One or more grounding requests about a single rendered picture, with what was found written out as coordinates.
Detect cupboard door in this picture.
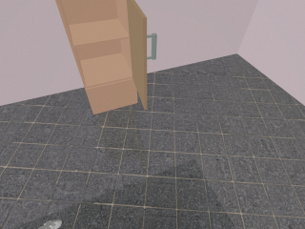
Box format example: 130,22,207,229
127,0,148,111

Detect robot left hand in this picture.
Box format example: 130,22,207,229
38,219,62,229

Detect handle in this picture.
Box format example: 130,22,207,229
147,33,157,60

